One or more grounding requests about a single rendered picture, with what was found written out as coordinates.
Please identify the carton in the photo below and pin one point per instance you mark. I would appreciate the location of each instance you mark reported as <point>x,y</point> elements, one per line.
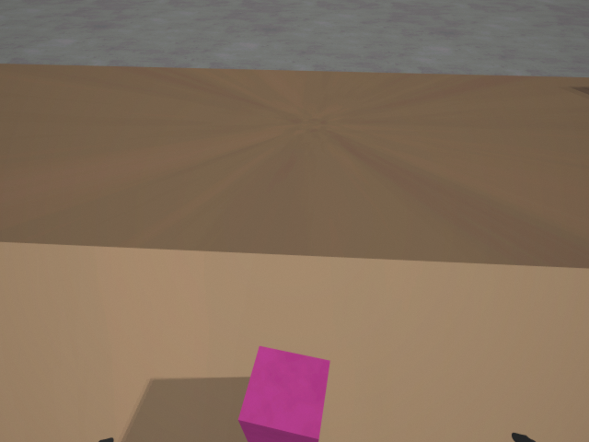
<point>285,397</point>

